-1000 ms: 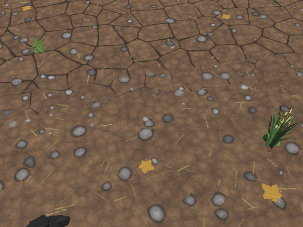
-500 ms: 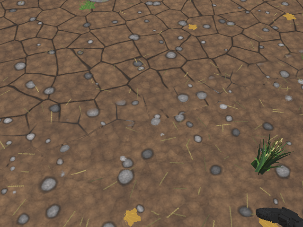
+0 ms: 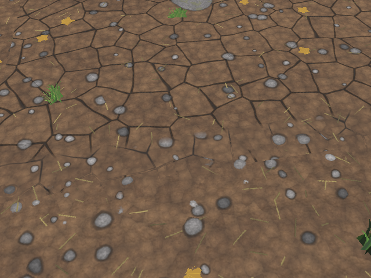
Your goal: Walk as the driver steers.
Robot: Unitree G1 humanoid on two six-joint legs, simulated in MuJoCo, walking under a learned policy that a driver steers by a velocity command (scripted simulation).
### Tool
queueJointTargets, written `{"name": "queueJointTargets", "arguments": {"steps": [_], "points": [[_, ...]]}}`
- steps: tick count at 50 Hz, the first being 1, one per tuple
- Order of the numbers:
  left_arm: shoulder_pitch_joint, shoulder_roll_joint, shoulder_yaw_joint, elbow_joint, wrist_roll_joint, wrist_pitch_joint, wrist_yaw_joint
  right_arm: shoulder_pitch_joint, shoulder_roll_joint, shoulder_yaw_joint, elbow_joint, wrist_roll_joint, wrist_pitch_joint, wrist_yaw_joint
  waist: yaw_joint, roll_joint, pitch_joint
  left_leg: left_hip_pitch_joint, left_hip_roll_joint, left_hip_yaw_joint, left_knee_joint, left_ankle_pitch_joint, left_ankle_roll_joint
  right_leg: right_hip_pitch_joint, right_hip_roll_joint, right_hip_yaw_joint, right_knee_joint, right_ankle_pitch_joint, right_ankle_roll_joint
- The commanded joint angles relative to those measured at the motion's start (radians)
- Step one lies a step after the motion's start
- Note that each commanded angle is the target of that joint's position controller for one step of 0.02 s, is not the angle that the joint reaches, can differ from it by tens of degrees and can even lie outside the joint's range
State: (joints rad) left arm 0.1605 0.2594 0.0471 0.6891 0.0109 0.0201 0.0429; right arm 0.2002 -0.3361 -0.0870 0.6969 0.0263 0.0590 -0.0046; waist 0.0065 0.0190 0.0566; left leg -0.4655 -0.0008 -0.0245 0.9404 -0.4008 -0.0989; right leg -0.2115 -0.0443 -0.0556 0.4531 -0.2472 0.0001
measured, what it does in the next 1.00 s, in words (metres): steps on the spot, turning left: left foot, then right foot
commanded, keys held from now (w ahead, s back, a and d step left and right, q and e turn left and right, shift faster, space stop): q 0.50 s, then no key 0.18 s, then e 0.08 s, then w+e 0.24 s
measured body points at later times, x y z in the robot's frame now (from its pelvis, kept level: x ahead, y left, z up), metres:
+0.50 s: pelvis +0.00 +0.03 +0.00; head +0.03 +0.06 +0.45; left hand +0.07 +0.35 -0.10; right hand +0.23 -0.20 -0.08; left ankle +0.00 +0.13 -0.74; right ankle +0.06 -0.11 -0.71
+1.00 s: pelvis +0.02 +0.03 +0.00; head +0.02 +0.04 +0.45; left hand +0.05 +0.32 -0.11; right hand +0.19 -0.21 -0.11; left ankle -0.07 +0.13 -0.74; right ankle +0.05 -0.09 -0.71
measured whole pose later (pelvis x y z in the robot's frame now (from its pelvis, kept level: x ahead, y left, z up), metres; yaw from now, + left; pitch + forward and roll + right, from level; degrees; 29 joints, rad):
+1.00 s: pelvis +0.02 +0.03 +0.00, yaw +16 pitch +1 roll +0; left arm 0.26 0.28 0.05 0.71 -0.03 -0.01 0.02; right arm 0.28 -0.27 -0.06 0.74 -0.01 -0.04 -0.02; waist -0.01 -0.03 -0.01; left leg -0.13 -0.01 -0.02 0.43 -0.32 0.02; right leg -0.40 0.04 0.08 0.81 -0.43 -0.02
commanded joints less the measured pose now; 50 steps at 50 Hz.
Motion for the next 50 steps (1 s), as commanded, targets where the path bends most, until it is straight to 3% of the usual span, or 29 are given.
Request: {"name": "queueJointTargets", "arguments": {"steps": [1, 3, 5, 6, 7, 8, 9, 10, 11, 12, 15, 19, 26, 29, 30, 31, 32, 33, 34, 37, 39, 41, 42, 44, 45, 46, 47, 48, 50], "points": [[0.007, 0.21, 0.064, -0.047, -0.009, 0.0, 0.0, -0.071, -0.045, 0.002, -0.122, 0.0, -0.014, 0.02, 0.042, -0.2, -0.115, 0.016, 0.014, 0.059, -0.148, -0.001, 0.011, 0.141, -0.246, 0.134, -0.078, 0.493, -0.215], [0.004, 0.224, 0.07, -0.039, -0.024, -0.004, -0.007, -0.047, -0.063, -0.006, -0.126, 0.0, -0.01, 0.028, 0.029, -0.204, -0.115, 0.07, 0.006, 0.08, -0.256, 0.038, 0.039, 0.137, -0.262, 0.129, -0.049, 0.479, -0.203], [-0.008, 0.212, 0.069, -0.029, -0.044, -0.013, -0.01, 0.02, -0.071, -0.016, -0.108, -0.006, -0.007, 0.027, -0.018, -0.175, -0.118, 0.211, -0.025, 0.102, -0.466, 0.209, 0.094, 0.075, -0.234, 0.077, 0.042, 0.404, -0.14], [0.053, 0.179, 0.061, -0.004, -0.035, -0.021, -0.015, 0.057, -0.111, -0.032, -0.103, -0.009, -0.007, 0.016, -0.023, -0.081, -0.139, 0.352, -0.003, 0.026, -0.549, 0.382, 0.133, -0.021, -0.187, 0.01, 0.16, 0.268, -0.066], [0.056, 0.104, 0.036, -0.043, 0.024, -0.027, -0.022, 0.089, -0.25, -0.064, -0.123, -0.015, -0.009, -0.003, -0.001, 0.25, -0.17, 0.55, 0.273, -0.347, -0.54, 0.815, 0.257, -0.312, -0.062, -0.088, 0.479, -0.214, 0.05], [-0.056, 0.123, 0.038, -0.084, 0.017, -0.03, -0.013, 0.095, -0.243, -0.055, -0.139, -0.047, -0.029, 0.007, -0.073, 0.252, -0.198, 0.483, 0.408, -0.514, -0.567, 0.895, 0.463, -0.439, 0.048, 0.049, 0.681, -0.467, 0.08], [-0.083, 0.162, 0.051, -0.082, -0.003, -0.025, -0.009, 0.084, -0.201, -0.042, -0.134, -0.053, -0.049, 0.014, -0.082, 0.136, -0.181, 0.456, 0.361, -0.443, -0.583, 0.804, 0.457, -0.449, 0.022, 0.115, 0.766, -0.426, 0.074], [-0.078, 0.165, 0.056, -0.074, -0.012, -0.02, -0.004, 0.034, -0.173, -0.035, -0.129, -0.041, -0.06, 0.01, -0.05, 0.103, -0.146, 0.429, 0.297, -0.365, -0.579, 0.711, 0.399, -0.455, 0.005, 0.129, 0.762, -0.338, 0.064], [-0.06, 0.164, 0.059, -0.055, -0.007, -0.016, 0.005, -0.013, -0.15, -0.03, -0.133, -0.022, -0.059, 0.004, -0.03, 0.066, -0.129, 0.411, 0.249, -0.326, -0.579, 0.629, 0.35, -0.458, -0.004, 0.137, 0.724, -0.268, 0.066], [-0.047, 0.173, 0.064, -0.052, 0.0, -0.012, 0.011, -0.046, -0.135, -0.022, -0.138, -0.01, -0.054, -0.003, -0.014, 0.081, -0.121, 0.381, 0.225, -0.306, -0.584, 0.618, 0.333, -0.434, -0.002, 0.139, 0.702, -0.214, 0.074], [-0.008, 0.146, 0.059, -0.04, -0.008, -0.016, 0.003, -0.053, -0.126, -0.016, -0.141, -0.019, -0.044, -0.016, 0.002, 0.103, -0.148, 0.347, 0.183, -0.287, -0.595, 0.581, 0.332, -0.368, 0.034, 0.125, 0.643, -0.127, 0.093], [-0.045, 0.126, 0.049, -0.051, -0.008, -0.021, -0.002, -0.038, -0.146, -0.024, -0.136, -0.017, -0.036, -0.029, -0.02, 0.115, -0.139, 0.335, 0.171, -0.346, -0.597, 0.419, 0.331, -0.328, 0.052, 0.141, 0.44, -0.102, 0.101], [-0.03, 0.141, 0.054, -0.056, -0.021, -0.047, -0.027, -0.066, -0.156, -0.03, -0.142, -0.014, -0.022, -0.018, -0.026, 0.145, -0.134, 0.285, 0.159, -0.484, -0.57, 0.365, 0.322, -0.177, 0.084, 0.15, 0.21, -0.127, 0.069], [0.033, 0.126, 0.053, -0.036, -0.016, -0.059, -0.04, -0.086, -0.125, -0.017, -0.138, -0.001, -0.013, -0.022, 0.015, 0.128, -0.153, 0.251, 0.109, -0.465, -0.5, 0.389, 0.262, -0.004, 0.069, 0.119, -0.059, 0.071, 0.031], [0.038, 0.159, 0.059, -0.042, 0.0, -0.059, -0.037, -0.044, -0.092, -0.006, -0.128, -0.007, -0.015, -0.024, 0.001, 0.061, -0.165, 0.186, 0.062, -0.417, -0.437, 0.256, 0.207, 0.089, -0.032, 0.198, -0.105, 0.157, -0.005], [-0.009, 0.238, 0.069, -0.063, 0.019, -0.051, -0.033, 0.017, -0.054, 0.004, -0.127, -0.021, -0.022, -0.022, -0.067, -0.177, -0.144, 0.062, -0.082, -0.246, -0.276, -0.019, 0.14, 0.128, -0.21, 0.405, -0.137, 0.315, -0.11], [0.0, 0.214, 0.064, -0.062, 0.042, -0.053, -0.036, -0.027, -0.116, -0.015, -0.135, -0.023, -0.031, -0.028, -0.021, -0.262, -0.109, -0.002, -0.124, -0.165, -0.083, -0.234, 0.089, 0.039, -0.326, 0.548, -0.174, 0.35, -0.263], [-0.02, 0.188, 0.054, -0.069, 0.029, -0.057, -0.035, -0.019, -0.169, -0.036, -0.122, -0.024, -0.033, -0.031, -0.021, -0.194, -0.093, -0.014, -0.092, -0.178, 0.077, -0.219, 0.061, 0.018, -0.323, 0.526, -0.175, 0.306, -0.291], [-0.047, 0.167, 0.047, -0.069, 0.014, -0.058, -0.031, -0.008, -0.164, -0.041, -0.099, -0.018, -0.028, -0.031, -0.032, -0.156, -0.081, -0.025, -0.086, -0.179, 0.142, -0.165, 0.044, 0.016, -0.267, 0.452, -0.163, 0.258, -0.255], [-0.089, 0.078, 0.006, -0.052, -0.006, -0.061, -0.038, 0.018, -0.032, -0.002, -0.06, -0.036, -0.013, -0.03, -0.053, -0.146, -0.075, 0.055, -0.029, -0.144, 0.021, -0.056, -0.005, 0.008, -0.144, 0.32, -0.144, 0.26, -0.184], [-0.05, 0.119, 0.019, -0.041, -0.012, -0.043, -0.038, -0.039, 0.007, 0.017, -0.074, -0.035, -0.025, -0.023, -0.012, -0.197, -0.086, 0.127, -0.018, -0.042, -0.198, -0.043, -0.016, 0.032, -0.087, 0.289, -0.136, 0.201, -0.17], [0.033, 0.189, 0.038, -0.027, -0.018, -0.019, -0.028, -0.077, -0.024, 0.008, -0.08, -0.017, -0.038, -0.017, 0.031, -0.227, -0.076, 0.16, -0.053, 0.007, -0.342, -0.054, -0.003, 0.043, -0.089, 0.363, -0.159, -0.074, -0.188], [0.046, 0.21, 0.044, -0.027, -0.027, -0.011, -0.023, -0.058, -0.04, 0.001, -0.07, -0.008, -0.046, -0.015, 0.023, -0.226, -0.06, 0.189, -0.065, 0.023, -0.432, -0.008, 0.017, 0.026, -0.096, 0.406, -0.176, -0.194, -0.192], [0.054, 0.201, 0.041, -0.028, -0.039, -0.007, -0.014, -0.001, -0.046, -0.003, -0.038, -0.005, -0.068, -0.011, -0.011, -0.193, -0.04, 0.331, -0.061, 0.023, -0.604, 0.11, 0.08, -0.071, -0.076, 0.443, -0.185, -0.305, -0.169], [0.035, 0.168, 0.031, -0.036, -0.035, -0.016, -0.013, 0.059, -0.065, -0.009, -0.026, -0.008, -0.081, -0.014, -0.045, -0.16, -0.066, 0.47, 0.011, -0.028, -0.606, 0.126, 0.121, -0.176, -0.056, 0.433, -0.143, -0.314, -0.13], [-0.033, 0.11, 0.016, -0.073, -0.033, -0.031, -0.016, 0.156, -0.122, -0.023, 0.001, -0.028, -0.093, -0.018, -0.094, -0.037, -0.087, 0.592, 0.129, -0.148, -0.59, -0.011, 0.184, -0.356, 0.018, 0.307, 0.015, -0.291, -0.065], [-0.085, 0.075, 0.006, -0.116, -0.042, -0.049, -0.019, 0.226, -0.177, -0.042, 0.029, -0.035, -0.104, -0.01, -0.12, 0.158, -0.079, 0.58, 0.273, -0.389, -0.705, -0.251, 0.281, -0.472, 0.117, 0.126, 0.25, -0.263, -0.02], [-0.121, 0.126, 0.021, -0.141, -0.047, -0.06, -0.021, 0.188, -0.163, -0.037, 0.022, -0.046, -0.118, -0.008, -0.121, 0.184, 0.02, 0.519, 0.383, -0.52, -0.785, -0.285, 0.346, -0.58, 0.051, 0.148, 0.412, -0.292, -0.017], [-0.037, 0.142, 0.036, -0.102, -0.05, -0.067, -0.033, 0.125, -0.078, -0.013, 0.013, -0.031, -0.138, -0.022, -0.07, 0.144, 0.051, 0.557, 0.334, -0.419, -0.789, -0.187, 0.309, -0.655, 0.014, 0.183, 0.563, -0.208, -0.023]]}}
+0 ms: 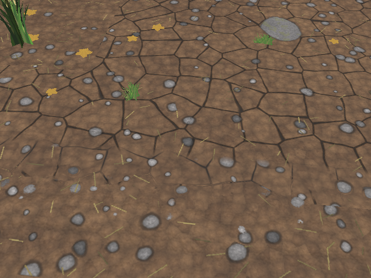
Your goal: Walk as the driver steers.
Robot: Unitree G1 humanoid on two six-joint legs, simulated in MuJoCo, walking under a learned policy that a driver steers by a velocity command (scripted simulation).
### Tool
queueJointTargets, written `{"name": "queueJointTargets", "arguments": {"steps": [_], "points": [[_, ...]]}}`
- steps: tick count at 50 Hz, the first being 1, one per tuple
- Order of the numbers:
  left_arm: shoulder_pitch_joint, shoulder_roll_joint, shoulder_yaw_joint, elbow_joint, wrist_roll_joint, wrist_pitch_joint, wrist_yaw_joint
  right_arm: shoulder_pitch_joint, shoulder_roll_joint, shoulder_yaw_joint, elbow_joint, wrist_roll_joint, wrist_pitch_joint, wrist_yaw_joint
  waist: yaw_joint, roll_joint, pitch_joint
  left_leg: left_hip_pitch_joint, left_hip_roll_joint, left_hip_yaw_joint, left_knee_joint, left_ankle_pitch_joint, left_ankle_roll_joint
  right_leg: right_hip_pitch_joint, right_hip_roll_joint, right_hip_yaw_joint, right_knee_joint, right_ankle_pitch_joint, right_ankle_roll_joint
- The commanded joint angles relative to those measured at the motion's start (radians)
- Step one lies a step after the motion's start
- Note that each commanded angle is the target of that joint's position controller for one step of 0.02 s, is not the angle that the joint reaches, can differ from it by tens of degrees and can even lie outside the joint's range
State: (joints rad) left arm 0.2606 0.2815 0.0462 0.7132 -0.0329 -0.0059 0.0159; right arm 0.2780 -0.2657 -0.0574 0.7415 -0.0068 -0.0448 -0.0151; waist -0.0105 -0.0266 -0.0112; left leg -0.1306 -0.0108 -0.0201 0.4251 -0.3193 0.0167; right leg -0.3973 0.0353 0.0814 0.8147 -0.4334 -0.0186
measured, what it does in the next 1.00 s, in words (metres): walks ahead, turning right: right foot, then left foot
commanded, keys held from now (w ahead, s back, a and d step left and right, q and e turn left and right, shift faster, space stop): w+e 0.66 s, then w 0.08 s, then w+q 0.26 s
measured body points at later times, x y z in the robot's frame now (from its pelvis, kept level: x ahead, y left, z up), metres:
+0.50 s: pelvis +0.20 -0.11 +0.00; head +0.23 -0.14 +0.45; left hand +0.39 +0.12 -0.09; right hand +0.25 -0.42 -0.11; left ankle +0.25 +0.06 -0.65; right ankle +0.21 -0.18 -0.74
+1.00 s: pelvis +0.50 -0.17 +0.00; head +0.52 -0.18 +0.45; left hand +0.70 +0.04 -0.11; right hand +0.50 -0.47 -0.10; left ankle +0.57 -0.11 -0.74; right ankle +0.37 -0.25 -0.65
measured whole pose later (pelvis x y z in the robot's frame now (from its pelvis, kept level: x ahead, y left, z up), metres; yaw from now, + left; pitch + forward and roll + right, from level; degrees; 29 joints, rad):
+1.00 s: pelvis +0.50 -0.17 +0.00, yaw -24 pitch +1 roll +1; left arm 0.29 0.29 0.03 0.72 0.00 -0.07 0.00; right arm 0.25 -0.29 -0.05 0.73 0.01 -0.09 0.03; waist 0.00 -0.02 0.03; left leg -0.28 -0.09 -0.03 0.41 -0.15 0.07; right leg -0.41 0.01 0.06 1.14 -0.35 -0.02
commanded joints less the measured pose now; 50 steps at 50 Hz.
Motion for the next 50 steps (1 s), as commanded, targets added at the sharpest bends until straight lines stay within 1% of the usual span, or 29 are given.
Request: {"name": "queueJointTargets", "arguments": {"steps": [1, 4, 7, 11, 13, 14, 15, 16, 17, 18, 19, 20, 21, 22, 23, 25, 27, 33, 36, 39, 41, 42, 43, 44, 45, 46, 47, 48, 50], "points": [[-0.132, 0.109, 0.036, -0.124, -0.003, -0.043, -0.014, 0.049, -0.139, -0.04, -0.026, 0.01, -0.038, -0.013, -0.053, 0.182, 0.126, 0.252, 0.332, -0.359, -0.276, -0.17, 0.176, -0.509, -0.083, 0.052, 0.22, 0.033, -0.002], [-0.166, 0.065, 0.021, -0.14, 0.003, -0.046, -0.04, 0.049, -0.138, -0.038, -0.021, 0.003, -0.039, -0.009, -0.063, 0.142, 0.118, 0.194, 0.276, -0.157, -0.293, 0.093, 0.148, -0.452, -0.101, -0.009, 0.181, 0.181, 0.026], [-0.213, 0.044, 0.006, -0.174, 0.006, -0.042, -0.062, 0.04, -0.17, -0.045, -0.014, 0.011, -0.038, -0.004, -0.073, 0.143, 0.118, 0.1, 0.25, -0.023, -0.297, 0.185, 0.138, -0.326, -0.119, -0.064, 0.036, 0.286, 0.045], [-0.251, 0.068, 0.005, -0.212, 0.005, -0.035, -0.078, 0.075, -0.225, -0.061, 0.011, 0.031, -0.034, 0.005, -0.071, 0.127, 0.138, 0.077, 0.286, 0.049, -0.283, 0.223, 0.121, -0.203, -0.103, -0.124, -0.103, 0.276, -0.004], [-0.208, 0.103, 0.022, -0.217, 0.007, -0.03, -0.077, 0.069, -0.248, -0.067, 0.015, 0.036, -0.027, 0.009, -0.024, 0.136, 0.102, 0.099, 0.295, 0.094, -0.178, 0.507, 0.102, -0.094, -0.053, -0.167, -0.146, 0.234, -0.051], [-0.109, 0.135, 0.043, -0.195, 0.009, -0.026, -0.074, 0.059, -0.254, -0.067, 0.014, 0.037, -0.022, 0.008, 0.042, 0.122, 0.033, 0.087, 0.272, 0.15, -0.019, 0.714, 0.077, 0.056, -0.008, -0.195, -0.184, 0.249, -0.079], [0.055, 0.19, 0.076, -0.149, 0.006, -0.018, -0.062, 0.08, -0.231, -0.057, 0.01, 0.031, -0.022, 0.005, 0.118, 0.092, -0.073, 0.004, 0.232, 0.192, 0.203, 0.819, 0.047, 0.302, 0.047, -0.206, -0.191, 0.253, -0.112], [0.224, 0.259, 0.104, -0.119, -0.004, -0.005, -0.041, 0.087, -0.185, -0.036, -0.016, 0.003, -0.03, 0.002, 0.191, -0.027, -0.164, -0.245, 0.188, 0.195, 0.526, 0.508, -0.004, 0.589, -0.068, 0.004, -0.205, 0.223, -0.167], [0.187, 0.367, 0.105, -0.139, 0.0, -0.017, -0.04, 0.165, -0.056, 0.006, -0.085, -0.014, -0.053, 0.011, 0.067, -0.302, -0.309, -0.561, -0.012, 0.061, 0.869, -0.27, -0.056, 0.769, -0.346, 0.678, -0.445, -0.147, -0.352], [0.184, 0.261, 0.077, -0.158, 0.003, -0.036, -0.048, 0.037, -0.178, -0.017, -0.082, 0.027, -0.076, 0.017, 0.144, -0.14, -0.304, -0.637, 0.014, -0.105, 0.958, -0.223, -0.038, 0.725, -0.366, 0.776, -0.584, -0.248, -0.328], [0.139, 0.221, 0.062, -0.145, 0.017, -0.05, -0.049, -0.026, -0.209, -0.027, -0.107, 0.056, -0.087, 0.021, 0.123, -0.111, -0.15, -0.705, 0.053, -0.08, 0.942, -0.122, -0.012, 0.613, -0.35, 0.644, -0.586, -0.18, -0.288], [0.084, 0.205, 0.056, -0.15, 0.019, -0.058, -0.05, -0.036, -0.193, -0.019, -0.104, 0.04, -0.094, 0.013, 0.082, -0.023, -0.078, -0.661, 0.097, -0.074, 0.869, -0.038, 0.001, 0.474, -0.31, 0.531, -0.574, -0.043, -0.268], [0.023, 0.186, 0.05, -0.157, 0.027, -0.059, -0.049, -0.029, -0.185, -0.022, -0.094, 0.015, -0.094, 0.007, 0.04, -0.001, -0.036, -0.596, 0.126, -0.076, 0.789, 0.019, -0.001, 0.354, -0.263, 0.425, -0.566, 0.095, -0.249], [-0.015, 0.17, 0.044, -0.171, 0.043, -0.06, -0.047, -0.007, -0.181, -0.024, -0.086, 0.008, -0.084, 0.008, 0.003, -0.03, -0.027, -0.531, 0.144, -0.087, 0.755, 0.061, -0.001, 0.276, -0.225, 0.363, -0.585, 0.161, -0.241], [-0.036, 0.163, 0.043, -0.174, 0.045, -0.063, -0.043, 0.004, -0.175, -0.024, -0.078, 0.004, -0.074, 0.01, -0.011, -0.046, -0.024, -0.502, 0.142, -0.079, 0.731, 0.084, -0.01, 0.233, -0.21, 0.335, -0.606, 0.212, -0.249], [-0.027, 0.158, 0.041, -0.158, 0.031, -0.072, -0.035, 0.002, -0.158, -0.021, -0.07, -0.011, -0.056, 0.009, -0.018, -0.031, -0.006, -0.492, 0.131, -0.059, 0.672, 0.123, -0.042, 0.175, -0.191, 0.271, -0.626, 0.313, -0.263], [0.009, 0.168, 0.043, -0.134, 0.026, -0.073, -0.024, -0.078, -0.141, -0.015, -0.094, -0.017, -0.049, 0.006, 0.002, -0.017, 0.034, -0.54, 0.116, -0.054, 0.558, 0.216, -0.071, 0.159, -0.173, 0.234, -0.636, 0.355, -0.259], [0.116, 0.192, 0.054, -0.064, 0.006, -0.058, 0.001, -0.316, -0.097, 0.005, -0.151, -0.001, -0.072, 0.028, 0.086, -0.037, 0.06, -0.457, 0.035, -0.045, 0.173, 0.461, -0.084, 0.174, -0.131, 0.213, -0.598, 0.339, -0.195], [0.156, 0.17, 0.048, -0.028, 0.003, -0.049, 0.004, -0.356, -0.108, 0.005, -0.16, 0.006, -0.086, 0.047, 0.103, -0.048, 0.058, -0.444, 0.029, -0.052, 0.087, 0.467, -0.058, 0.274, -0.169, 0.248, -0.542, 0.368, -0.189], [0.166, 0.173, 0.05, -0.003, 0.015, -0.035, 0.008, -0.33, -0.13, -0.004, -0.156, 0.01, -0.09, 0.055, 0.087, -0.087, 0.055, -0.423, 0.026, -0.034, 0.055, 0.349, -0.014, 0.392, -0.222, 0.271, -0.484, 0.515, -0.175], [0.148, 0.171, 0.048, 0.0, 0.017, -0.028, 0.005, -0.21, -0.167, -0.026, -0.127, 0.007, -0.092, 0.046, 0.023, -0.1, -0.016, -0.258, -0.019, 0.032, 0.011, 0.276, 0.046, 0.438, -0.188, 0.22, -0.334, 0.859, -0.147], [0.136, 0.153, 0.036, -0.01, 0.026, -0.026, 0.004, -0.072, -0.201, -0.039, -0.103, 0.001, -0.092, 0.041, -0.045, -0.09, -0.143, -0.024, 0.037, -0.011, 0.044, 0.319, 0.105, 0.374, -0.148, 0.173, -0.146, 0.912, -0.12], [0.207, 0.098, 0.014, -0.023, 0.049, -0.033, 0.003, 0.086, -0.272, -0.055, -0.087, -0.01, -0.089, 0.041, -0.061, 0.079, -0.321, 0.338, 0.228, -0.294, 0.107, 0.361, 0.227, 0.128, -0.052, 0.129, 0.168, 0.602, -0.073], [0.301, 0.054, -0.002, -0.014, 0.029, -0.047, -0.004, 0.148, -0.277, -0.063, -0.037, 0.011, -0.078, 0.055, -0.028, 0.338, -0.373, 0.548, 0.383, -0.724, -0.053, 0.097, 0.352, -0.203, 0.08, 0.054, 0.443, -0.1, 0.0], [0.195, 0.148, 0.012, -0.026, 0.016, -0.06, -0.006, 0.127, -0.187, -0.039, -0.045, 0.042, -0.075, 0.057, -0.064, 0.206, -0.25, 0.48, 0.354, -0.753, -0.125, -0.083, 0.306, -0.319, 0.01, 0.099, 0.499, -0.09, -0.01], [0.057, 0.177, 0.021, -0.058, 0.008, -0.072, -0.009, 0.052, -0.158, -0.029, -0.059, 0.037, -0.067, 0.052, -0.071, 0.121, -0.1, 0.337, 0.314, -0.612, -0.143, -0.034, 0.266, -0.355, -0.033, 0.066, 0.478, 0.001, -0.012], [-0.016, 0.163, 0.017, -0.076, 0.02, -0.086, -0.011, 0.017, -0.154, -0.024, -0.07, 0.022, -0.059, 0.049, -0.058, 0.047, -0.019, 0.212, 0.27, -0.518, -0.164, 0.095, 0.254, -0.345, -0.058, 0.04, 0.432, 0.054, -0.009], [-0.033, 0.148, 0.018, -0.086, 0.037, -0.096, -0.015, 0.001, -0.148, -0.022, -0.074, 0.013, -0.054, 0.046, -0.031, 0.032, 0.015, 0.139, 0.234, -0.465, -0.18, 0.191, 0.248, -0.321, -0.083, 0.035, 0.36, 0.097, -0.002], [-0.007, 0.115, 0.013, -0.087, 0.048, -0.102, -0.02, -0.005, -0.134, -0.017, -0.077, 0.008, -0.051, 0.038, 0.007, 0.086, -0.003, 0.082, 0.182, -0.395, -0.21, 0.302, 0.247, -0.25, -0.101, 0.021, 0.255, 0.129, 0.02]]}}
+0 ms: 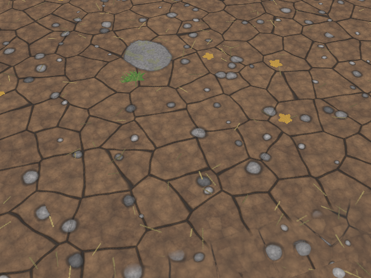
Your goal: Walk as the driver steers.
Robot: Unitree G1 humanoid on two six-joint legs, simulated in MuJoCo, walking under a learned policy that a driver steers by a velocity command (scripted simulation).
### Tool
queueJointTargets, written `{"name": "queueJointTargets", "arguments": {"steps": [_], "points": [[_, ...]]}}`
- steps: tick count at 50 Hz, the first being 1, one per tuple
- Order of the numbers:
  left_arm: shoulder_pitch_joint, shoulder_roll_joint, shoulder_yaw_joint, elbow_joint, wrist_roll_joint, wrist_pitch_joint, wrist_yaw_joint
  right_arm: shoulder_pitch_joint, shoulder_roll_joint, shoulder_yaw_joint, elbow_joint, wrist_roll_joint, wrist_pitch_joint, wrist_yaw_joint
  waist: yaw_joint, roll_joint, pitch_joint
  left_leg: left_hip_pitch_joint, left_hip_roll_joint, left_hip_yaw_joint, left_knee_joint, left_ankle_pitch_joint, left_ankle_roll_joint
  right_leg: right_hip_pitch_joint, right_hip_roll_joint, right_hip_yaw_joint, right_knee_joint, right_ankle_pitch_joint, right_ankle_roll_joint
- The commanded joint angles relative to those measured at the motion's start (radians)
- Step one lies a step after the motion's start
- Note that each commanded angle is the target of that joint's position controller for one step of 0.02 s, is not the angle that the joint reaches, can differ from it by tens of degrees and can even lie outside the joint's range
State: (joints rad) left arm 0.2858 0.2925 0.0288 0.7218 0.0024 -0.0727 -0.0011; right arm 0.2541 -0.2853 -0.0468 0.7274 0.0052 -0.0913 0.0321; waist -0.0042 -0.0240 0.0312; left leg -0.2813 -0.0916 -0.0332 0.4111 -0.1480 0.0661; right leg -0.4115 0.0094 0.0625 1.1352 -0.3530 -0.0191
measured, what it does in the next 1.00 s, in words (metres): walks ahead, turning left: right foot, then left foot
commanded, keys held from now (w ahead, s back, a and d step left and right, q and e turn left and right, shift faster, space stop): w+q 0.06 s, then q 0.32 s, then w+q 0.18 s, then q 0.44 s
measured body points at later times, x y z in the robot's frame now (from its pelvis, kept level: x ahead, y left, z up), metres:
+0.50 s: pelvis +0.21 -0.04 +0.00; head +0.24 -0.04 +0.45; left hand +0.30 +0.26 -0.09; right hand +0.39 -0.30 -0.11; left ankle +0.15 +0.09 -0.66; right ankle +0.30 -0.12 -0.74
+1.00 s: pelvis +0.26 +0.05 +0.01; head +0.29 +0.10 +0.45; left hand +0.24 +0.37 -0.11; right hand +0.55 -0.10 -0.06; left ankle +0.24 +0.13 -0.74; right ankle +0.37 -0.08 -0.67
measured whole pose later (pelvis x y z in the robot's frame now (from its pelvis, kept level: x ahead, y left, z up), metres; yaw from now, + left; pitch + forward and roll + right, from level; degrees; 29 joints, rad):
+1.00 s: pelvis +0.26 +0.05 +0.01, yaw +35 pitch +2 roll -2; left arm 0.10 0.33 0.07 0.75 0.01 0.00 0.01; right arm 0.21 -0.32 -0.05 0.57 0.00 0.02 -0.02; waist 0.00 -0.03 0.06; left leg -0.30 -0.04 -0.08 0.45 -0.18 0.06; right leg -0.55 0.00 0.04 1.00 -0.36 0.08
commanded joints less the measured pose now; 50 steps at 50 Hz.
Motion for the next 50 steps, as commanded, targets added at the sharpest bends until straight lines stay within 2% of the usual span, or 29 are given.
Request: {"name": "queueJointTargets", "arguments": {"steps": [1, 3, 5, 9, 11, 13, 14, 15, 16, 17, 18, 19, 20, 21, 23, 28, 31, 34, 37, 38, 39, 40, 41, 42, 43, 44, 45, 47, 50], "points": [[-0.029, 0.09, 0.026, -0.095, 0.015, -0.034, -0.003, 0.023, -0.117, -0.028, -0.059, 0.002, -0.003, -0.013, 0.007, 0.099, -0.049, 0.208, 0.255, -0.355, -0.203, 0.169, 0.204, -0.223, -0.074, 0.025, -0.115, 0.043, 0.035], [-0.082, 0.066, 0.015, -0.114, 0.018, -0.03, -0.001, 0.039, -0.144, -0.037, -0.047, 0.013, 0.001, -0.025, 0.0, 0.105, -0.028, 0.137, 0.242, -0.307, -0.219, 0.212, 0.21, -0.204, -0.064, -0.002, -0.245, 0.068, 0.065], [-0.169, 0.048, 0.006, -0.134, 0.019, -0.032, -0.001, 0.044, -0.177, -0.048, -0.038, 0.012, 0.013, -0.038, -0.017, 0.103, -0.002, 0.058, 0.2, -0.239, -0.194, 0.362, 0.175, -0.13, -0.03, -0.02, -0.401, 0.202, 0.082], [-0.258, 0.063, 0.015, -0.149, 0.008, -0.036, -0.011, 0.125, -0.186, -0.058, -0.007, 0.023, 0.05, -0.058, -0.046, 0.119, -0.054, 0.045, 0.169, -0.245, -0.098, 0.392, 0.099, 0.017, 0.053, -0.006, -0.58, 0.415, 0.08], [-0.249, 0.09, 0.029, -0.147, 0.005, -0.034, -0.01, 0.114, -0.178, -0.059, -0.014, 0.024, 0.062, -0.068, -0.023, 0.136, -0.069, 0.085, 0.183, -0.31, -0.035, 0.336, 0.071, 0.059, 0.048, 0.037, -0.633, 0.401, 0.059], [-0.18, 0.115, 0.044, -0.13, 0.011, -0.038, -0.005, 0.055, -0.163, -0.059, -0.042, 0.024, 0.069, -0.074, 0.032, 0.138, -0.093, 0.092, 0.163, -0.338, 0.073, 0.309, 0.03, 0.156, 0.017, 0.043, -0.707, 0.44, 0.023], [-0.124, 0.141, 0.053, -0.124, 0.023, -0.04, 0.003, 0.053, -0.127, -0.05, -0.059, 0.019, 0.069, -0.071, 0.055, 0.098, -0.154, 0.059, 0.109, -0.314, 0.201, 0.241, -0.004, 0.291, -0.052, 0.066, -0.739, 0.539, -0.014], [-0.039, 0.196, 0.062, -0.124, 0.035, -0.032, 0.015, 0.086, -0.064, -0.029, -0.084, -0.005, 0.068, -0.068, 0.065, -0.083, -0.277, -0.08, 0.025, -0.217, 0.472, -0.174, -0.049, 0.524, -0.264, 0.238, -0.682, 0.887, -0.082], [-0.042, 0.196, 0.059, -0.122, 0.039, -0.007, 0.01, 0.321, -0.04, -0.015, -0.064, 0.012, 0.07, -0.062, -0.029, -0.296, -0.409, -0.264, -0.045, -0.168, 0.707, -0.643, -0.087, 0.7, -0.492, 0.528, -0.655, 0.987, -0.268], [-0.084, 0.146, 0.057, -0.129, 0.011, 0.012, 0.006, 0.342, -0.142, -0.036, -0.029, 0.021, 0.087, -0.065, -0.026, -0.192, -0.37, -0.314, 0.043, -0.147, 0.819, -0.545, -0.116, 0.601, -0.474, 0.561, -0.71, 0.691, -0.272], [-0.127, 0.086, 0.041, -0.145, 0.005, 0.022, 0.008, 0.225, -0.184, -0.053, -0.039, 0.027, 0.106, -0.071, 0.003, -0.104, -0.247, -0.348, 0.07, -0.109, 0.854, -0.461, -0.138, 0.497, -0.387, 0.419, -0.743, 0.526, -0.225], [-0.179, 0.071, 0.032, -0.142, 0.01, 0.032, 0.007, 0.169, -0.187, -0.06, -0.048, 0.025, 0.126, -0.081, -0.004, -0.053, -0.183, -0.34, 0.096, -0.088, 0.841, -0.4, -0.151, 0.39, -0.331, 0.326, -0.776, 0.425, -0.195], [-0.204, 0.072, 0.031, -0.133, 0.012, 0.037, 0.005, 0.146, -0.182, -0.063, -0.063, 0.017, 0.14, -0.085, -0.014, -0.069, -0.134, -0.325, 0.122, -0.076, 0.821, -0.351, -0.155, 0.293, -0.294, 0.265, -0.818, 0.29, -0.188], [-0.21, 0.099, 0.04, -0.118, 0.019, 0.037, 0.007, 0.146, -0.153, -0.057, -0.073, 0.014, 0.146, -0.081, -0.025, -0.111, -0.103, -0.278, 0.129, -0.043, 0.804, -0.299, -0.154, 0.203, -0.258, 0.207, -0.873, 0.183, -0.183], [-0.196, 0.108, 0.049, -0.097, 0.015, 0.024, 0.012, 0.132, -0.115, -0.049, -0.09, 0.01, 0.138, -0.072, -0.017, -0.144, -0.084, -0.268, 0.14, -0.009, 0.732, -0.251, -0.14, 0.175, -0.24, 0.156, -0.941, 0.052, -0.191], [-0.155, 0.152, 0.072, -0.055, -0.005, -0.002, 0.013, 0.012, -0.093, -0.037, -0.137, 0.005, 0.105, -0.044, 0.019, -0.074, -0.082, -0.287, 0.195, -0.012, 0.525, -0.162, -0.097, 0.251, -0.303, 0.118, -0.996, 0.0, -0.217], [-0.171, 0.171, 0.081, -0.042, -0.003, 0.005, 0.002, -0.034, -0.087, -0.031, -0.152, 0.005, 0.106, -0.035, 0.025, -0.054, -0.042, -0.218, 0.188, 0.022, 0.399, -0.13, -0.089, 0.222, -0.292, 0.015, -0.983, 0.154, -0.213], [-0.154, 0.195, 0.089, -0.023, -0.011, 0.023, -0.01, -0.064, -0.103, -0.035, -0.18, 0.009, 0.118, -0.028, 0.035, -0.074, -0.053, -0.163, 0.171, 0.054, 0.314, -0.134, -0.083, 0.255, -0.306, -0.04, -0.927, 0.275, -0.204], [-0.17, 0.206, 0.091, -0.013, -0.039, 0.045, -0.012, -0.038, -0.117, -0.047, -0.194, 0.008, 0.133, -0.019, -0.006, -0.083, -0.085, -0.039, 0.129, 0.093, 0.132, -0.061, -0.045, 0.268, -0.299, -0.095, -0.802, 0.322, -0.142], [-0.151, 0.181, 0.084, -0.004, -0.041, 0.048, -0.011, -0.005, -0.142, -0.06, -0.185, 0.005, 0.137, -0.022, -0.017, -0.064, -0.1, 0.054, 0.108, 0.085, 0.069, -0.015, -0.02, 0.229, -0.268, -0.133, -0.717, 0.297, -0.096], [-0.107, 0.129, 0.069, 0.01, -0.019, 0.05, -0.012, 0.064, -0.206, -0.084, -0.175, 0.008, 0.138, -0.033, -0.033, 0.061, -0.135, 0.213, 0.176, -0.038, -0.01, 0.161, 0.028, 0.12, -0.195, -0.209, -0.518, 0.19, -0.019], [-0.103, 0.068, 0.044, -0.047, 0.037, 0.049, -0.011, 0.065, -0.342, -0.109, -0.208, 0.001, 0.138, -0.05, 0.004, 0.359, -0.128, 0.356, 0.428, -0.442, -0.034, 0.373, 0.196, -0.218, -0.035, -0.264, -0.193, -0.256, 0.092], [-0.161, 0.119, 0.057, -0.05, 0.031, 0.046, -0.004, 0.088, -0.293, -0.095, -0.221, -0.018, 0.116, -0.041, -0.067, 0.236, -0.175, 0.321, 0.479, -0.514, -0.061, 0.368, 0.295, -0.292, -0.01, -0.071, -0.017, -0.327, 0.096], [-0.176, 0.148, 0.066, -0.055, 0.003, 0.049, -0.002, 0.067, -0.251, -0.08, -0.215, -0.021, 0.097, -0.034, -0.055, 0.184, -0.158, 0.306, 0.433, -0.422, -0.06, 0.38, 0.269, -0.307, -0.034, -0.027, 0.035, -0.254, 0.084], [-0.162, 0.152, 0.07, -0.044, -0.004, 0.052, 0.003, 0.019, -0.226, -0.075, -0.212, -0.008, 0.087, -0.033, -0.025, 0.15, -0.138, 0.279, 0.378, -0.35, -0.052, 0.355, 0.219, -0.306, -0.055, -0.015, 0.016, -0.173, 0.076], [-0.168, 0.16, 0.073, -0.038, 0.007, 0.053, 0.012, -0.022, -0.207, -0.069, -0.219, 0.004, 0.088, -0.036, -0.014, 0.128, -0.131, 0.26, 0.352, -0.323, -0.051, 0.346, 0.186, -0.305, -0.065, -0.005, -0.017, -0.115, 0.076], [-0.171, 0.162, 0.075, -0.037, 0.012, 0.056, 0.017, -0.057, -0.2, -0.061, -0.228, 0.004, 0.092, -0.042, 0.004, 0.137, -0.127, 0.212, 0.329, -0.293, -0.053, 0.405, 0.176, -0.259, -0.061, -0.004, -0.027, -0.067, 0.082], [-0.15, 0.142, 0.07, -0.026, 0.007, 0.058, 0.017, -0.077, -0.201, -0.059, -0.234, -0.008, 0.097, -0.052, 0.024, 0.142, -0.15, 0.178, 0.301, -0.264, -0.052, 0.476, 0.178, -0.195, -0.032, -0.01, -0.056, -0.003, 0.097], [-0.179, 0.114, 0.06, -0.03, 0.002, 0.063, 0.02, -0.061, -0.209, -0.063, -0.222, -0.001, 0.104, -0.062, 0.01, 0.142, -0.149, 0.18, 0.28, -0.272, -0.038, 0.445, 0.175, -0.163, -0.01, 0.002, -0.199, 0.033, 0.116]]}}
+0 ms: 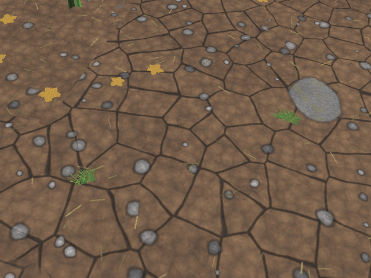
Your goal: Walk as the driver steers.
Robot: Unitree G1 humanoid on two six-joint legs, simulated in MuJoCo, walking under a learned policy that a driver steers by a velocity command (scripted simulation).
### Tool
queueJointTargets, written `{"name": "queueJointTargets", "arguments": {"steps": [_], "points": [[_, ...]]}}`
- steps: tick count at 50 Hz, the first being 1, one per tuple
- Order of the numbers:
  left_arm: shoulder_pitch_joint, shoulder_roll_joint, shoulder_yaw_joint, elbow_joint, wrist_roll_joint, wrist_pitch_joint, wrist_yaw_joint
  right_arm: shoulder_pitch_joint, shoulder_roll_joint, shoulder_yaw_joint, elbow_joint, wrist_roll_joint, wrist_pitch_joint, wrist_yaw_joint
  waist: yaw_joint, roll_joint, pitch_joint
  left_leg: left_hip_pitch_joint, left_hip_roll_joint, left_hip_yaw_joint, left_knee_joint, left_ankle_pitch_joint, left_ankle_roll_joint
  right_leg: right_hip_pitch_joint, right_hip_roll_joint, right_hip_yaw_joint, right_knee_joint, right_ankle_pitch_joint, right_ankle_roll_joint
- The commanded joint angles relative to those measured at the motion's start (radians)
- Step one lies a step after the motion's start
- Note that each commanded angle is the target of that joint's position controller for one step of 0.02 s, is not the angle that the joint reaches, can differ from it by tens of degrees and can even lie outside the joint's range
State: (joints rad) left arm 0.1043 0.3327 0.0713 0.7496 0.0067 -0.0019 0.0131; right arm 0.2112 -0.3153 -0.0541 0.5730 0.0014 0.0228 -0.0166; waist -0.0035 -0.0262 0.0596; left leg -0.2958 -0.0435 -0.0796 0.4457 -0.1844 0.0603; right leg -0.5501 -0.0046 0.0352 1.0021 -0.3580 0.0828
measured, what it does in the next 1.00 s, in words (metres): walks ahead, turning right: right foot, then left foot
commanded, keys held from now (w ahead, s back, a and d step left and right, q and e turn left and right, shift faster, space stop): e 0.02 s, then w+e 0.98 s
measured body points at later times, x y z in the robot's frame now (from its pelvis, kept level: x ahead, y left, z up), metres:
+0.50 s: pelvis +0.14 -0.05 +0.00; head +0.16 -0.07 +0.45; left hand +0.19 +0.23 -0.11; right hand +0.30 -0.33 -0.09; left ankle +0.22 +0.10 -0.69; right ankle +0.07 -0.14 -0.74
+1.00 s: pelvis +0.39 -0.06 +0.00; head +0.42 -0.07 +0.45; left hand +0.68 +0.11 -0.08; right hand +0.32 -0.34 -0.12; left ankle +0.39 +0.07 -0.74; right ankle +0.44 -0.24 -0.68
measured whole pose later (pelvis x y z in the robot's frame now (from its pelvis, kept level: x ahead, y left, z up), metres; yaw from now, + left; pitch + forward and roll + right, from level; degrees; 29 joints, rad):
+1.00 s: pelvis +0.39 -0.06 +0.00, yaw -25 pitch +1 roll +3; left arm 0.16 0.33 0.07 0.64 -0.02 -0.02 -0.02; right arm 0.32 -0.29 -0.08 0.79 0.00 -0.10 0.01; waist -0.07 -0.05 0.04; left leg -0.05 -0.03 0.14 0.26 -0.23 0.02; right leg -0.68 -0.10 0.05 0.93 -0.14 0.01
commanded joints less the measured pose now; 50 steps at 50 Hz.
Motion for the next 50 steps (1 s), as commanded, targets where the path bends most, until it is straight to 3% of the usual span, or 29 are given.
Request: {"name": "queueJointTargets", "arguments": {"steps": [1, 3, 6, 9, 11, 13, 14, 15, 16, 17, 18, 21, 26, 28, 31, 33, 34, 35, 36, 37, 38, 39, 40, 41, 43, 47, 50], "points": [[0.01, 0.067, 0.013, -0.05, -0.004, -0.005, 0.003, -0.027, -0.17, -0.052, -0.065, 0.002, -0.007, -0.016, 0.011, 0.147, -0.186, 0.2, 0.233, -0.213, -0.067, 0.462, 0.176, -0.004, 0.0, 0.027, -0.106, 0.055, 0.017], [0.007, 0.053, 0.004, -0.04, -0.011, -0.005, -0.011, -0.009, -0.142, -0.04, -0.049, 0.0, -0.008, -0.016, -0.014, 0.16, -0.193, 0.172, 0.225, -0.211, -0.109, 0.18, 0.172, 0.055, -0.016, 0.01, -0.195, 0.102, 0.009], [-0.057, 0.055, -0.003, -0.065, -0.022, -0.02, -0.031, 0.029, -0.148, -0.033, -0.007, -0.007, -0.023, 0.003, -0.06, 0.195, -0.1, 0.114, 0.238, -0.266, -0.192, -0.211, 0.17, 0.09, -0.026, -0.014, -0.309, 0.097, -0.03], [-0.068, 0.07, -0.004, -0.075, -0.031, -0.049, -0.043, 0.054, -0.168, -0.035, 0.025, -0.009, -0.042, 0.014, -0.071, 0.17, -0.043, 0.124, 0.27, -0.294, -0.201, -0.285, 0.171, 0.101, -0.024, -0.029, -0.386, 0.049, -0.09], [-0.02, 0.057, -0.008, -0.058, -0.032, -0.066, -0.049, 0.038, -0.164, -0.032, 0.036, 0.001, -0.05, 0.017, -0.036, 0.146, -0.041, 0.1, 0.26, -0.264, -0.174, -0.289, 0.153, 0.191, -0.011, -0.055, -0.478, 0.09, -0.129], [0.081, 0.061, -0.005, -0.019, -0.03, -0.072, -0.046, 0.023, -0.127, -0.02, 0.041, -0.002, -0.056, 0.017, 0.016, 0.118, -0.068, 0.032, 0.215, -0.201, -0.098, -0.253, 0.112, 0.356, -0.004, -0.041, -0.529, 0.098, -0.16], [0.163, 0.09, 0.002, 0.0, -0.034, -0.073, -0.04, -0.007, -0.082, -0.005, 0.028, -0.013, -0.064, 0.017, 0.047, 0.048, -0.086, -0.042, 0.162, -0.12, 0.037, -0.201, 0.067, 0.454, -0.08, 0.073, -0.568, 0.091, -0.196], [0.224, 0.193, 0.029, 0.02, -0.036, -0.072, -0.038, -0.024, -0.041, 0.002, -0.02, -0.019, -0.084, 0.019, 0.028, -0.176, -0.092, -0.242, 0.006, 0.076, 0.277, -0.22, -0.017, 0.575, -0.212, 0.358, -0.66, -0.022, -0.304], [0.304, 0.195, 0.037, 0.02, -0.031, -0.074, -0.045, -0.094, -0.103, -0.011, -0.042, -0.006, -0.103, 0.012, 0.105, -0.227, -0.051, -0.451, -0.012, 0.057, 0.485, -0.384, -0.056, 0.652, -0.334, 0.636, -0.774, -0.087, -0.414], [0.309, 0.162, 0.025, 0.019, -0.023, -0.083, -0.046, -0.103, -0.135, -0.023, -0.047, 0.018, -0.116, 0.015, 0.098, -0.157, -0.019, -0.55, 0.024, 0.006, 0.586, -0.386, -0.051, 0.683, -0.347, 0.646, -0.78, -0.095, -0.416], [0.291, 0.138, 0.02, 0.006, -0.021, -0.087, -0.043, -0.101, -0.12, -0.021, -0.037, 0.02, -0.126, 0.021, 0.086, -0.12, -0.017, -0.573, 0.05, -0.008, 0.621, -0.311, -0.048, 0.695, -0.307, 0.582, -0.776, -0.06, -0.393], [0.266, 0.102, 0.009, -0.014, -0.026, -0.07, -0.021, -0.13, -0.092, -0.021, -0.039, -0.009, -0.141, 0.037, 0.065, -0.075, -0.021, -0.529, 0.082, 0.014, 0.517, -0.143, -0.07, 0.647, -0.22, 0.409, -0.783, 0.191, -0.339], [0.265, 0.136, 0.022, -0.027, -0.028, -0.042, 0.012, -0.224, -0.015, 0.005, -0.046, -0.002, -0.142, 0.05, 0.078, -0.089, -0.008, -0.283, 0.021, 0.072, 0.201, 0.079, -0.126, 0.427, -0.12, 0.248, -0.785, 0.324, -0.294], [0.297, 0.145, 0.027, -0.021, -0.032, -0.038, 0.015, -0.259, -0.029, 0.0, -0.051, 0.009, -0.143, 0.052, 0.09, -0.095, -0.007, -0.201, 0.004, 0.065, 0.124, 0.152, -0.13, 0.381, -0.129, 0.269, -0.777, 0.304, -0.282], [0.297, 0.151, 0.035, -0.021, -0.043, -0.038, 0.017, -0.238, -0.075, -0.019, -0.048, 0.02, -0.145, 0.047, 0.059, -0.11, -0.009, -0.113, 0.019, 0.02, 0.066, 0.163, -0.106, 0.393, -0.169, 0.339, -0.743, 0.285, -0.25], [0.274, 0.14, 0.036, -0.029, -0.041, -0.037, 0.014, -0.149, -0.109, -0.038, -0.026, 0.02, -0.149, 0.038, -0.001, -0.116, -0.043, 0.017, 0.02, 0.031, 0.025, 0.128, -0.068, 0.395, -0.158, 0.342, -0.652, 0.389, -0.221], [0.268, 0.113, 0.029, -0.037, -0.033, -0.037, 0.01, -0.05, -0.137, -0.055, -0.002, 0.014, -0.15, 0.029, -0.053, -0.101, -0.111, 0.169, 0.037, 0.033, 0.003, 0.121, -0.038, 0.368, -0.104, 0.307, -0.519, 0.463, -0.192], [0.263, 0.053, 0.008, -0.064, -0.012, -0.037, 0.004, 0.111, -0.185, -0.071, 0.013, -0.001, -0.147, 0.018, -0.122, -0.017, -0.267, 0.421, 0.187, -0.111, 0.021, 0.012, 0.025, 0.258, -0.042, 0.254, -0.247, 0.339, -0.16], [0.386, -0.049, -0.021, -0.099, -0.034, -0.047, 0.007, 0.186, -0.261, -0.083, 0.04, -0.023, -0.134, 0.023, -0.065, 0.316, -0.409, 0.698, 0.433, -0.583, -0.092, -0.261, 0.168, -0.056, 0.102, 0.14, 0.096, -0.175, -0.102], [0.397, 0.051, -0.004, -0.081, -0.058, -0.049, 0.007, 0.161, -0.178, -0.065, 0.039, -0.011, -0.132, 0.029, -0.06, 0.312, -0.344, 0.632, 0.462, -0.731, -0.177, -0.448, 0.183, -0.181, 0.03, 0.155, 0.252, -0.206, -0.094], [0.304, 0.113, 0.014, -0.084, -0.059, -0.046, 0.004, 0.103, -0.115, -0.048, 0.035, -0.002, -0.13, 0.025, -0.073, 0.212, -0.2, 0.509, 0.423, -0.567, -0.186, -0.409, 0.15, -0.218, -0.014, 0.133, 0.286, -0.112, -0.094], [0.243, 0.113, 0.015, -0.091, -0.046, -0.043, 0.004, 0.064, -0.093, -0.041, 0.041, -0.004, -0.126, 0.023, -0.063, 0.132, -0.124, 0.398, 0.378, -0.412, -0.185, -0.245, 0.13, -0.193, -0.052, 0.102, 0.271, -0.041, -0.092], [0.207, 0.1, 0.016, -0.101, -0.033, -0.044, 0.001, 0.04, -0.071, -0.036, 0.055, -0.011, -0.124, 0.023, -0.047, 0.109, -0.08, 0.312, 0.339, -0.315, -0.202, -0.12, 0.122, -0.169, -0.077, 0.099, 0.232, 0.004, -0.092], [0.2, 0.086, 0.018, -0.106, -0.035, -0.039, -0.005, 0.021, -0.055, -0.03, 0.062, -0.019, -0.126, 0.022, -0.027, 0.128, -0.06, 0.253, 0.309, -0.233, -0.226, -0.043, 0.114, -0.131, -0.1, 0.098, 0.206, 0.031, -0.093], [0.192, 0.044, 0.01, -0.116, -0.04, -0.024, -0.013, 0.008, -0.053, -0.033, 0.081, -0.011, -0.137, 0.021, -0.011, 0.14, -0.041, 0.195, 0.3, -0.141, -0.271, 0.029, 0.125, -0.109, -0.115, 0.076, 0.166, 0.05, -0.087], [0.113, 0.016, -0.002, -0.155, -0.026, -0.017, -0.023, 0.007, -0.102, -0.05, 0.119, -0.005, -0.144, 0.02, -0.01, 0.093, -0.004, 0.188, 0.317, -0.014, -0.321, 0.137, 0.15, -0.159, -0.129, 0.066, 0.004, 0.171, -0.064], [0.037, 0.009, -0.011, -0.17, -0.028, -0.03, -0.043, 0.006, -0.127, -0.055, 0.137, -0.001, -0.136, 0.018, -0.035, 0.077, 0.008, 0.198, 0.287, 0.109, -0.318, 0.207, 0.121, -0.114, -0.115, 0.024, -0.174, 0.334, -0.073]]}}
Velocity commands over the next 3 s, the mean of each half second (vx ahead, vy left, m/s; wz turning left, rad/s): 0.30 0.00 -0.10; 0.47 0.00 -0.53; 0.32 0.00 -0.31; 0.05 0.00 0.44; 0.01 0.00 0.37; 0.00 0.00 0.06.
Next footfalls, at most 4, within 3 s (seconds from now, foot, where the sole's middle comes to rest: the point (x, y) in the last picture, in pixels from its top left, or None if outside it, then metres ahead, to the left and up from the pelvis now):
0.28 right None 0.11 -0.14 -0.78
0.70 left None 0.43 0.05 -0.78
1.20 right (263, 237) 0.58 -0.31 -0.78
1.72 left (221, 194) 0.76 -0.17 -0.78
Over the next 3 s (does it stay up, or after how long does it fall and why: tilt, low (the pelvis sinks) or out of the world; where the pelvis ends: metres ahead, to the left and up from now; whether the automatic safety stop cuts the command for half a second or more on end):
stays up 0.68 -0.24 -0.01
